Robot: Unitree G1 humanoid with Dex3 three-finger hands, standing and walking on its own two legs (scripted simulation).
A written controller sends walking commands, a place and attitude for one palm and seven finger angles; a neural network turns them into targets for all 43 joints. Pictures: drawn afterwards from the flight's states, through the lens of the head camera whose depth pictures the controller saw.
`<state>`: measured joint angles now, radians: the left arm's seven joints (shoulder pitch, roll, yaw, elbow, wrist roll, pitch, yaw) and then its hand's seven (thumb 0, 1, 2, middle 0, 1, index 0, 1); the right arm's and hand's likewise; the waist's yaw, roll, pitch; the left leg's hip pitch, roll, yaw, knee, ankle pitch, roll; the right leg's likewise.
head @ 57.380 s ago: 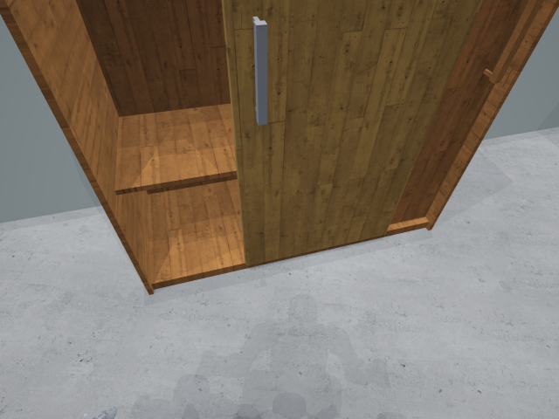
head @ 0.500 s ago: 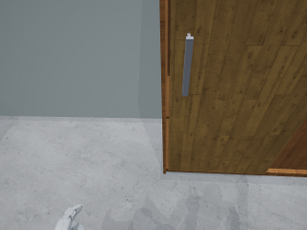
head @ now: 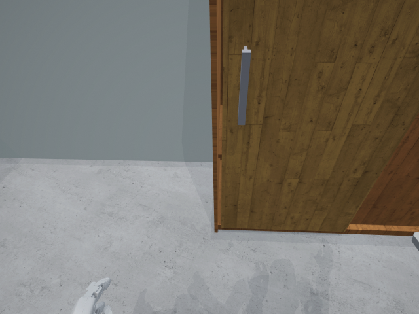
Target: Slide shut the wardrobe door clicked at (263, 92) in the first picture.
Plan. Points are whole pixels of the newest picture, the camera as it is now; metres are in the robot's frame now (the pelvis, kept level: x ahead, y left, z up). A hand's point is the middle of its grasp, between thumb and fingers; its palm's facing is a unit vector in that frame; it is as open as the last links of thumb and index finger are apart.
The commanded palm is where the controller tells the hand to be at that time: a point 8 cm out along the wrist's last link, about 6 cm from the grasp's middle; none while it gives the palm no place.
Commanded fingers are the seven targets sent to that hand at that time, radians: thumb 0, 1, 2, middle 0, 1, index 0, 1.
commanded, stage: stop stepping back and stand still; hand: right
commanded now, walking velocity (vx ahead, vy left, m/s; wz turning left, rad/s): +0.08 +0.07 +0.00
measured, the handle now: (243, 87) +0.73 -0.07 +0.12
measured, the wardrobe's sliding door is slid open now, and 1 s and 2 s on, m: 0.01 0.01 0.01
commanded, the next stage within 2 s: let the arm hang, fingers relaxed in 0.92 s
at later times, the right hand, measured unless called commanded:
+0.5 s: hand (415, 214) +0.24 -0.29 +0.16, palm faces +0.48 +0.79 -0.39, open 7.4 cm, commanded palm +0.17 -0.32 +0.18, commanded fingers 0.00 -0.90 -0.90 0.20 0.30 0.20 0.30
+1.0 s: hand (395, 201) +0.26 -0.27 +0.16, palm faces +0.41 +0.80 -0.45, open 7.4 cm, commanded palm none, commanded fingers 0.00 -0.90 -0.90 0.20 0.30 0.20 0.30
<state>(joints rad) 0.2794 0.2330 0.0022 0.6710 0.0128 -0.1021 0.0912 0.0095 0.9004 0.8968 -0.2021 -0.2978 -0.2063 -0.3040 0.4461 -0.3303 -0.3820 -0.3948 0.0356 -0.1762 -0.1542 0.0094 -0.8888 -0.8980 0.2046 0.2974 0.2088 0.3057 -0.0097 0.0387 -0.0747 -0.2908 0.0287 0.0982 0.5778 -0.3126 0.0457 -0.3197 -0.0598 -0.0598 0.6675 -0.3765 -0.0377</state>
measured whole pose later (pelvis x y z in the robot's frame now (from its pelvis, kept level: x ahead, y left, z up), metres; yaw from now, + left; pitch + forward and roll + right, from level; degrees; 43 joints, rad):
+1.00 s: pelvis +0.07 -0.01 +0.01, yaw -2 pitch +0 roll +0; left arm 0.18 0.23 0.01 0.59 -0.01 -0.09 0.08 0.01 0.90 0.90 -0.20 -0.30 -0.20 -0.30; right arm 0.55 -0.39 -0.38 -0.48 0.05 -0.19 -0.14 0.01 -0.89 -0.90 0.21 0.30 0.21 0.31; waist 0.00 0.00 0.03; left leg -0.21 -0.03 0.03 0.45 -0.25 0.03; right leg -0.22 -0.02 -0.06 0.47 -0.26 -0.01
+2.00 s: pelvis +0.04 -0.03 +0.01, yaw -2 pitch -1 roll +0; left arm 0.29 0.14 0.01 1.11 0.02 0.00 0.03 0.00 0.91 0.90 -0.20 -0.30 -0.20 -0.30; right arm 0.26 -0.14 0.00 1.13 -0.01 0.00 -0.03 0.01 -0.93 -0.90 0.20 0.30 0.20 0.30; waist 0.01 -0.01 0.02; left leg -0.21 0.01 0.03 0.41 -0.20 0.00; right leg -0.21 0.02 -0.06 0.41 -0.20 -0.04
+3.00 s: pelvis +0.07 -0.02 +0.02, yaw -3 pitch -1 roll +0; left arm 0.18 0.24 0.01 1.12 0.02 0.00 0.03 0.00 0.91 0.90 -0.20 -0.30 -0.20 -0.30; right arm 0.16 -0.22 -0.02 1.14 -0.01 -0.01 -0.01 0.00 -0.91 -0.90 0.20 0.30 0.20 0.30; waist 0.01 -0.02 0.05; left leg -0.13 -0.01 0.04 0.34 -0.20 0.02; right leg -0.14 0.00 -0.04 0.35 -0.20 -0.02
